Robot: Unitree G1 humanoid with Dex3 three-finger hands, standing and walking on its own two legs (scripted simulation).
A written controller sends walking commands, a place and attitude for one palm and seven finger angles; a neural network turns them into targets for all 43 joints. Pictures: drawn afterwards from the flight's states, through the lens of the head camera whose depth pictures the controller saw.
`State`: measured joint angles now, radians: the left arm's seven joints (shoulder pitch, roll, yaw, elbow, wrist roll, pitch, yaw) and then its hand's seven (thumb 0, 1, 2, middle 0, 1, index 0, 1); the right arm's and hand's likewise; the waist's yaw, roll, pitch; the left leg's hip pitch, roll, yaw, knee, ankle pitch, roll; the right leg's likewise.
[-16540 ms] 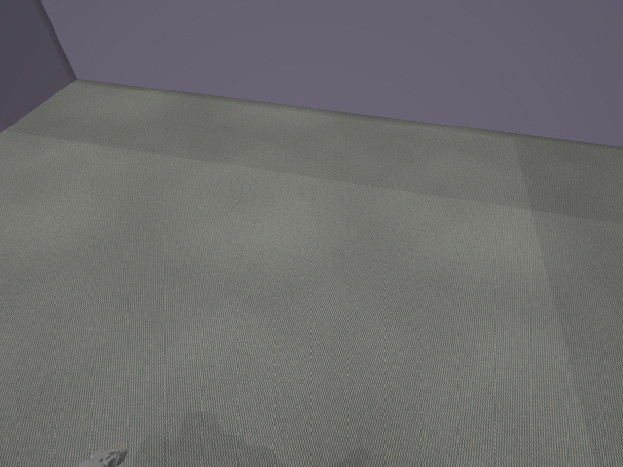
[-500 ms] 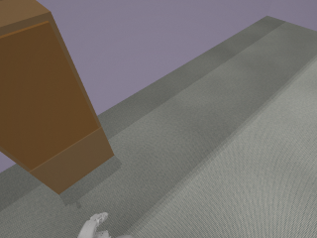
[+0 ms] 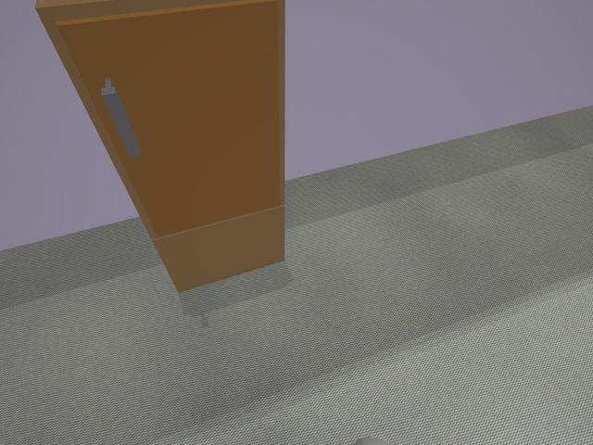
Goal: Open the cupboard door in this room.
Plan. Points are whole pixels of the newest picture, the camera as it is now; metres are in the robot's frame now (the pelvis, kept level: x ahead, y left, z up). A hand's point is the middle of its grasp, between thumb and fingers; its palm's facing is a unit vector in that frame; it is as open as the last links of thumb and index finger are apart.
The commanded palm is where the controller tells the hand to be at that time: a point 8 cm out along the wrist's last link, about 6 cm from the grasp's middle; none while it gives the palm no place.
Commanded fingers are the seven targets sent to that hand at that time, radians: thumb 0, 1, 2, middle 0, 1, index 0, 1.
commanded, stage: turn to face it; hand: left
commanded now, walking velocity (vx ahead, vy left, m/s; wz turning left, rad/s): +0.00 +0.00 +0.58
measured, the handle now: (121, 118) +0.67 +0.39 +0.03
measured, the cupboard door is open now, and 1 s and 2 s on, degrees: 0 0 0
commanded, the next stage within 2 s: take the last steps up to it in 0.44 s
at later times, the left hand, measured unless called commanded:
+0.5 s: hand out of the picture -0.05 +0.14 -0.15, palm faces +0.29 -0.92 -0.26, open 7.4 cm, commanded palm none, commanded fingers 0.00 0.90 0.90 -0.20 -0.30 -0.20 -0.30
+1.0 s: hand out of the picture +0.00 +0.15 -0.16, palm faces +0.30 -0.93 -0.24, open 7.4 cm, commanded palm none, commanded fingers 0.00 0.90 0.90 -0.20 -0.30 -0.20 -0.30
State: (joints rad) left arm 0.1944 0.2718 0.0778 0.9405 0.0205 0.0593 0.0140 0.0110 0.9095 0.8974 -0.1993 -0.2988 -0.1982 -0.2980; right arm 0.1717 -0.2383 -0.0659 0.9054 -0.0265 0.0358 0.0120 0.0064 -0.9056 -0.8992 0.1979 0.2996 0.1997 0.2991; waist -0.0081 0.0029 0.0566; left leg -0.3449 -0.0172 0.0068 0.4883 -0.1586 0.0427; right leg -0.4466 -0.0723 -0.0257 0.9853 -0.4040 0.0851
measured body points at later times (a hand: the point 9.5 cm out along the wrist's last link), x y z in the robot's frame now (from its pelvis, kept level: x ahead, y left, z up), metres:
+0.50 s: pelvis -0.03 -0.05 +0.00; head +0.02 -0.06 +0.45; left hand -0.06 +0.19 -0.13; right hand +0.12 -0.27 -0.16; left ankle -0.10 +0.09 -0.69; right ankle -0.01 -0.15 -0.74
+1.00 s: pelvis +0.01 -0.05 -0.01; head +0.03 -0.07 +0.44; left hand -0.02 +0.20 -0.15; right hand +0.06 -0.29 -0.17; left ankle -0.10 +0.08 -0.74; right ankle +0.08 -0.14 -0.74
